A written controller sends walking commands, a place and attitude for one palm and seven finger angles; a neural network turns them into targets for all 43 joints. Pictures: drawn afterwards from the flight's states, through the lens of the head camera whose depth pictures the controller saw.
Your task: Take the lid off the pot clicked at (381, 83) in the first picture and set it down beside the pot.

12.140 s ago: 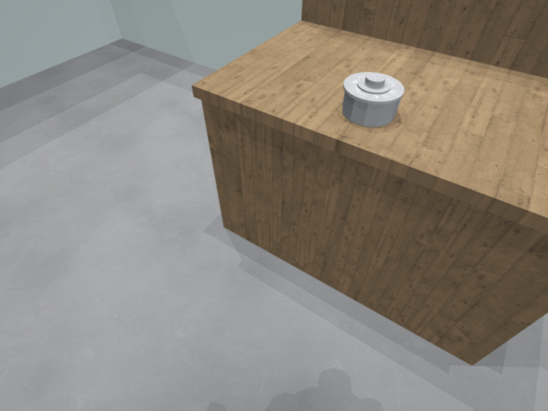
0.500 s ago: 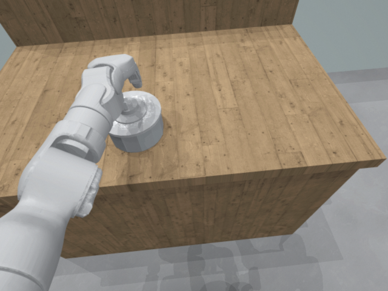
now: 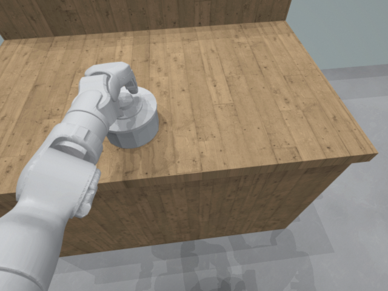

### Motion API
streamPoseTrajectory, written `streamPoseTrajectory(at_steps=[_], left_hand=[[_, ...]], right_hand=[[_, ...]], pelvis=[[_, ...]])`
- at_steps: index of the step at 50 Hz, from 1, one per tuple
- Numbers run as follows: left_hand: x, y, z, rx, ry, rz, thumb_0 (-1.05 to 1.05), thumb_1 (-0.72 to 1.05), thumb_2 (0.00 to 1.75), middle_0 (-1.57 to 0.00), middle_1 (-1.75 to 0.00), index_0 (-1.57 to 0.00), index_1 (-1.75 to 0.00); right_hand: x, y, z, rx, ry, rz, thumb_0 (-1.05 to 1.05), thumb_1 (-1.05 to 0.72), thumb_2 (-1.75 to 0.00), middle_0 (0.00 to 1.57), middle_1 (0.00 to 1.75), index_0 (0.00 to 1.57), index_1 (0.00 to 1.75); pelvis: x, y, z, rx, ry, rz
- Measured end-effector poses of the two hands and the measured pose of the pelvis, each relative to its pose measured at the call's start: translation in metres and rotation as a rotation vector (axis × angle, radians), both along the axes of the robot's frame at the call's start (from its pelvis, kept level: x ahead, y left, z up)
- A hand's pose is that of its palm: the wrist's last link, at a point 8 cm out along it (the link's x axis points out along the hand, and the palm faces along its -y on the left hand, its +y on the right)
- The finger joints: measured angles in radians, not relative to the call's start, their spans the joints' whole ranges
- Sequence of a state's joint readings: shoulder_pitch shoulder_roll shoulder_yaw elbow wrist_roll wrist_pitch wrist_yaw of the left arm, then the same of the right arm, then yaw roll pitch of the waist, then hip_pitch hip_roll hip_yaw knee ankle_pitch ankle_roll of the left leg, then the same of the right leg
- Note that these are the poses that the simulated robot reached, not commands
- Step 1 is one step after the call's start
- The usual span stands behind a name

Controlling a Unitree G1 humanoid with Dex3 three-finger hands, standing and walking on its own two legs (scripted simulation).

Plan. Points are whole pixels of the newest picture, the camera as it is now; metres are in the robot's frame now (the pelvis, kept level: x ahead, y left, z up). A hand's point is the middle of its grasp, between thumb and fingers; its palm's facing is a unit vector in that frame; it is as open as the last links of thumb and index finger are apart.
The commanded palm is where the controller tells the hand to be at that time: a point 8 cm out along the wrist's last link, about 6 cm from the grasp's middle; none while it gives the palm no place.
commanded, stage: lower the open fingers around the knob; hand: left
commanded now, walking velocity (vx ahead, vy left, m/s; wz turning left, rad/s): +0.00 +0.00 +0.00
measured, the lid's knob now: (122, 101) +0.54 +0.12 +0.07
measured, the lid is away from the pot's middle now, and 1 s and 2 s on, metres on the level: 0.00 0.00 0.00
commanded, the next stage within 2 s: close the fingers and squeeze the knob in 0.28 s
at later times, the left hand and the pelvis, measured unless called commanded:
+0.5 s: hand (121, 101) +0.51 +0.12 +0.10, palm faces -0.38 -0.05 -0.92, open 10.3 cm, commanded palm +0.52 +0.12 +0.15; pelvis +0.01 +0.00 +0.00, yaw -1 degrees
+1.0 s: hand (118, 104) +0.50 +0.12 +0.10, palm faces -0.35 -0.05 -0.93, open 8.8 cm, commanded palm +0.51 +0.12 +0.15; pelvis +0.01 +0.00 +0.00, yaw -1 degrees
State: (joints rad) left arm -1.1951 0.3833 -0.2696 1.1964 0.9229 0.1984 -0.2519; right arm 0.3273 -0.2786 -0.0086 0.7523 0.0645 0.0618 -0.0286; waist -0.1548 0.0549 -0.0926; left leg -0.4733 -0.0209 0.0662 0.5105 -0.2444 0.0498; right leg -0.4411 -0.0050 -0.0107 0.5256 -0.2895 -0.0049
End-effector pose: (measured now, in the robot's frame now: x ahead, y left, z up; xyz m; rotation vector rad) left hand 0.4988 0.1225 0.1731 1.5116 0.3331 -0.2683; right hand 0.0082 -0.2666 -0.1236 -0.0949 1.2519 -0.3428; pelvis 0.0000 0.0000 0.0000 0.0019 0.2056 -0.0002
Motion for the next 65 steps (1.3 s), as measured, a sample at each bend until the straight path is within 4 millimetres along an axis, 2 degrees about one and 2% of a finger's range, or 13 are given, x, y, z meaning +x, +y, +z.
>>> streamPoseTrajectory(at_steps=[8,20,22,30,38,46,52,59,65], left_hand=[[0.006,-0.006,-0.013,-0.004,0.008,-0.014,0.0,-0.31,1.45,-0.81,-0.07,-0.82,-0.08],[0.015,-0.007,-0.013,-0.01,-0.006,0.015,0.0,-0.31,1.45,-0.83,-0.08,-0.83,-0.08],[0.015,-0.006,-0.014,0.004,0.0,0.018,0.0,-0.29,1.41,-0.8,-0.13,-0.8,-0.14],[0.014,-0.004,-0.015,-0.011,0.018,0.013,0.0,-0.14,1.13,-0.59,-0.54,-0.61,-0.55],[0.011,-0.002,-0.015,-0.017,0.007,-0.011,0.0,-0.03,1.03,-0.53,-0.78,-0.54,-0.8],[0.004,0.001,-0.013,-0.012,-0.011,-0.008,0.0,0.06,0.99,-0.55,-0.91,-0.54,-0.91],[0.003,0.0,-0.012,-0.004,-0.018,0.01,0.0,0.12,0.96,-0.54,-0.94,-0.53,-0.94],[0.009,-0.003,-0.015,-0.004,0.005,0.013,0.0,0.2,0.9,-0.56,-0.97,-0.56,-0.98],[0.013,-0.001,-0.014,-0.015,0.02,0.006,0.0,0.2,0.84,-0.58,-0.98,-0.59,-0.98]], right_hand=[[-0.017,0.002,-0.001,-0.004,0.039,-0.023,0.01,-0.91,-0.9,0.2,0.3,0.2,0.3],[-0.03,0.006,-0.002,0.007,0.065,-0.054,0.01,-0.91,-0.9,0.2,0.3,0.2,0.3],[-0.029,0.005,-0.001,0.009,0.066,-0.056,0.01,-0.91,-0.9,0.2,0.3,0.2,0.3],[-0.021,0.0,0.0,0.0,0.054,-0.05,0.01,-0.91,-0.9,0.2,0.3,0.2,0.3],[-0.006,-0.004,0.001,-0.008,0.025,-0.032,0.01,-0.91,-0.9,0.2,0.3,0.2,0.3],[0.007,-0.003,0.001,0.0,-0.009,-0.018,0.01,-0.91,-0.9,0.2,0.3,0.2,0.3],[0.01,0.0,-0.001,0.011,-0.014,-0.012,0.01,-0.91,-0.9,0.2,0.3,0.2,0.3],[0.0,0.001,-0.001,0.002,0.007,-0.027,0.01,-0.91,-0.9,0.2,0.3,0.2,0.3],[-0.014,0.001,0.0,-0.006,0.044,-0.044,0.01,-0.91,-0.9,0.2,0.3,0.2,0.3]], pelvis=[[-0.001,0.002,-0.002,-0.001,0.02,-0.007],[0.004,0.001,-0.002,-0.002,0.035,-0.017],[0.005,0.0,-0.002,-0.002,0.037,-0.017],[0.007,-0.002,-0.001,-0.004,0.031,-0.016],[0.008,-0.003,-0.001,-0.004,0.027,-0.012],[0.007,-0.002,0.0,-0.005,0.015,-0.01],[0.004,-0.002,-0.001,-0.004,0.011,-0.009],[0.003,-0.001,-0.001,-0.002,0.021,-0.014],[0.007,0.0,-0.001,-0.004,0.025,-0.017]])
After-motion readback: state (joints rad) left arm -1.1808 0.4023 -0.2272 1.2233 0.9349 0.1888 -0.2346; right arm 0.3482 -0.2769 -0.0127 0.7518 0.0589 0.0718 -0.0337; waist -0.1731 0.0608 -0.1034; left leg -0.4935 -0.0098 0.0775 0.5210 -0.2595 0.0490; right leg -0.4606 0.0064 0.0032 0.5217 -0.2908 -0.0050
